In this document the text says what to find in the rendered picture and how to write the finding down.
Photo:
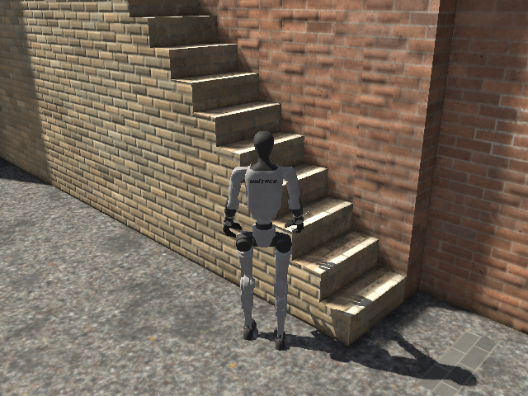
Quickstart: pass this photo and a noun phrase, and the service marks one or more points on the left robot forearm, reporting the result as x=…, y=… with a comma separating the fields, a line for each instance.
x=228, y=215

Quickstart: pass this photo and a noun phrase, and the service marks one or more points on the right robot shin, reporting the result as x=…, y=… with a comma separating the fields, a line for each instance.
x=281, y=311

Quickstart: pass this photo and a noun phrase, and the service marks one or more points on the right robot forearm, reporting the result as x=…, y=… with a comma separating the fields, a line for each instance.
x=298, y=214

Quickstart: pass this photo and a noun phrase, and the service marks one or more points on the right robot foot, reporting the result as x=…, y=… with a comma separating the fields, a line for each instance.
x=280, y=342

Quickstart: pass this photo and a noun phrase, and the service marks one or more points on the robot right hand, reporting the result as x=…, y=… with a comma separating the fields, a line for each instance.
x=299, y=226

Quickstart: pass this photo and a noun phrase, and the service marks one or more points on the left robot upper arm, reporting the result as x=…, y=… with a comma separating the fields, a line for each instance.
x=238, y=174

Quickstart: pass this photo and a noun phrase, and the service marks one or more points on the right robot upper arm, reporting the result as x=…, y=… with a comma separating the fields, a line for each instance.
x=289, y=174

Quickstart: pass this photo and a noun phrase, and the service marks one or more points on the robot left hand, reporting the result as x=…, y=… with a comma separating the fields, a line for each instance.
x=234, y=226

